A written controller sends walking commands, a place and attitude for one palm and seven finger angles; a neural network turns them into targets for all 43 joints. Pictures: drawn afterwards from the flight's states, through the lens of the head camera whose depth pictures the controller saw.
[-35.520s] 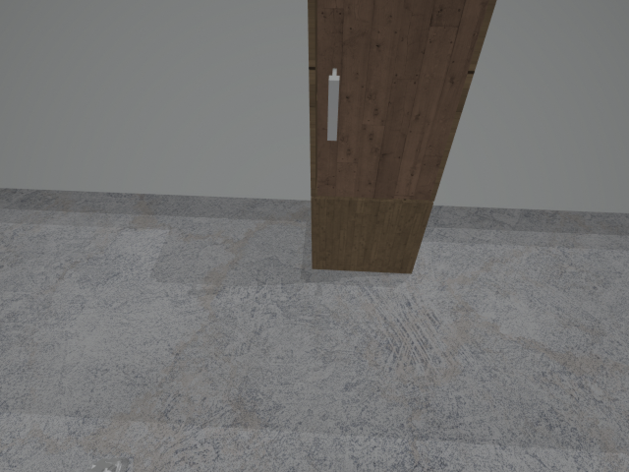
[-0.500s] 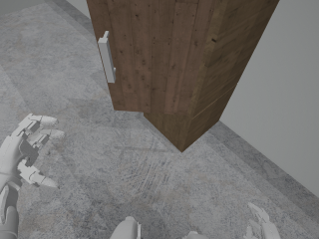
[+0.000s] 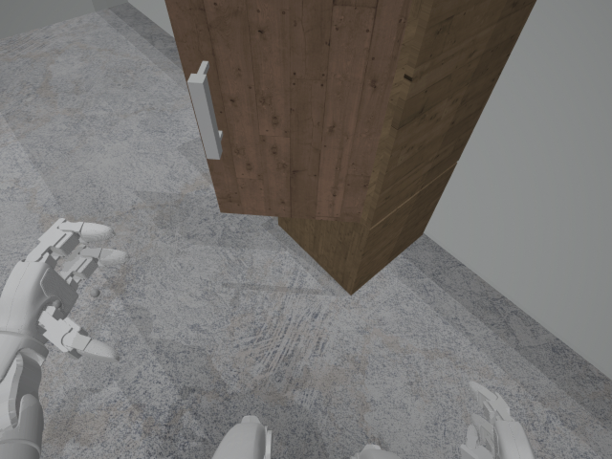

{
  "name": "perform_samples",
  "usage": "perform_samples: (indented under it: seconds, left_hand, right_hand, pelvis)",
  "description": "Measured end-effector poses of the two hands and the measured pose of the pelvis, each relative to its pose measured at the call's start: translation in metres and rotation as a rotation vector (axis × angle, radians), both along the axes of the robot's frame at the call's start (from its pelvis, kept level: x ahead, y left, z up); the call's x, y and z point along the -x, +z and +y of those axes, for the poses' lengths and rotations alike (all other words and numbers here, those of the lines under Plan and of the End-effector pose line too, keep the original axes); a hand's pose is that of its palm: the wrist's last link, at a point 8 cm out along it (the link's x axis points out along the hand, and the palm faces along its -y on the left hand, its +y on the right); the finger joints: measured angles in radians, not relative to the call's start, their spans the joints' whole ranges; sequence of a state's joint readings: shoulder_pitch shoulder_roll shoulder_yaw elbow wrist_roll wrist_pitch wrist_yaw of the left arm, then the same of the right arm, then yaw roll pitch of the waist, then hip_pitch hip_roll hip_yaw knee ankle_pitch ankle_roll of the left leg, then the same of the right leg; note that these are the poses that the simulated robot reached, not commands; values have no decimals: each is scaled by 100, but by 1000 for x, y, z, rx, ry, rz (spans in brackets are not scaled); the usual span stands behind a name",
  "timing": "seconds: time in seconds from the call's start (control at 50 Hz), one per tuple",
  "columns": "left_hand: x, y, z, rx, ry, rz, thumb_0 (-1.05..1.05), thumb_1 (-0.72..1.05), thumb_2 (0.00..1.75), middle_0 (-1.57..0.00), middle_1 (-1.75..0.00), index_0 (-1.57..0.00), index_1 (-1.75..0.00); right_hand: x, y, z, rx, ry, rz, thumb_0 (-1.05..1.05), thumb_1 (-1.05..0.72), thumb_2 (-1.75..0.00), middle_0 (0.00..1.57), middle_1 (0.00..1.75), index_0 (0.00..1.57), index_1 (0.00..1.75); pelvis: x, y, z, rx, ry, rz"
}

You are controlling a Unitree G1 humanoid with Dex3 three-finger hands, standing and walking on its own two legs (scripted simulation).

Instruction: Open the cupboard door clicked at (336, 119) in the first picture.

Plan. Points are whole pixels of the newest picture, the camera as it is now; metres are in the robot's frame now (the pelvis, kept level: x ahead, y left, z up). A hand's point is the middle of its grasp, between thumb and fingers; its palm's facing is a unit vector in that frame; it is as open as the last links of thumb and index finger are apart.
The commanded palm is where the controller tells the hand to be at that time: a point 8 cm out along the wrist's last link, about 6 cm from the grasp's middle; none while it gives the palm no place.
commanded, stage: move the hooked fingers beside the handle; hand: left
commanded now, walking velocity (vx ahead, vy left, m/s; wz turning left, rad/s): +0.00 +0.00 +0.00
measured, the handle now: (209, 112) +0.66 +0.22 +0.05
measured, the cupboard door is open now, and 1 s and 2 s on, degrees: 45 45 45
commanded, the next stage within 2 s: none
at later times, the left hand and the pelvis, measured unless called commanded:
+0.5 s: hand (129, 216) +0.40 +0.27 +0.06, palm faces -0.02 -1.00 -0.02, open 14.0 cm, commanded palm +0.39 +0.32 +0.06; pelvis +0.00 +0.00 -0.01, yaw -1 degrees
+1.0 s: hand (151, 168) +0.50 +0.27 +0.06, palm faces -0.04 -1.00 -0.01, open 14.0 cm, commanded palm +0.50 +0.31 +0.06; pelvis +0.00 +0.02 -0.03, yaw -3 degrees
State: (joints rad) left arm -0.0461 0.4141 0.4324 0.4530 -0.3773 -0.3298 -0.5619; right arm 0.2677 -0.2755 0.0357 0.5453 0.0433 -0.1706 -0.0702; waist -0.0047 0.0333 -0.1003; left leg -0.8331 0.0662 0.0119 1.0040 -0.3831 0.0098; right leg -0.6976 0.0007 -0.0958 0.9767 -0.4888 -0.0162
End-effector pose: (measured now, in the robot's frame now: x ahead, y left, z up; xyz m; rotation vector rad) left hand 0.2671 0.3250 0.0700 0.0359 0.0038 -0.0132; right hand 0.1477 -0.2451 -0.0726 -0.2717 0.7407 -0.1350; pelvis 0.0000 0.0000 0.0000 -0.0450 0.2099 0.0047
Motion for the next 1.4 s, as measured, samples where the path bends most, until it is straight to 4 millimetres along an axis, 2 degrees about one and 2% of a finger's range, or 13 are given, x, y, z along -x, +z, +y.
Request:
perform_samples:
  seconds: [0.08,0.22,0.32,0.5,0.62,0.9,1.4]
  left_hand:
    - [-13,-3,1,9,9,-5,-1,-50,30,-30,-120,-30,-120]
    - [-56,-4,-10,14,-34,-1,-1,-50,30,-30,-120,-30,-120]
    - [-83,-2,-10,18,-26,9,-1,-50,30,-30,-120,-30,-120]
    - [-116,-5,0,17,-6,13,-1,-50,30,-30,-120,-30,-120]
    - [-141,-10,0,28,-19,17,-1,-50,30,-30,-120,-30,-120]
    - [-199,-12,5,28,-11,17,-1,-50,30,-30,-120,-30,-120]
    - [-294,-11,-4,22,-6,37,-1,-50,30,-30,-120,-30,-120]
  right_hand:
    - [1,-5,-2,16,7,15,2,-90,-90,20,30,21,30]
    - [15,-13,-8,33,-22,72,2,-90,-90,20,30,21,30]
    - [35,-17,-12,30,-66,129,1,-90,-90,20,30,21,30]
    - [77,-28,-22,47,-133,286,1,-90,-90,20,30,20,30]
    - [97,-35,-24,65,-166,372,1,-90,-90,20,30,20,30]
    - [125,-40,-15,82,-223,492,1,-90,-90,20,30,21,30]
    - [182,-42,4,106,-310,707,1,-90,-90,21,30,21,30]
  pelvis:
    - [3,-3,-1,3,9,5]
    - [5,-7,-1,4,4,24]
    - [3,-7,-1,1,-12,40]
    - [0,-11,2,4,-23,76]
    - [0,-16,5,10,-25,105]
    - [-1,-25,14,28,-41,170]
    - [-4,-42,23,60,-54,289]
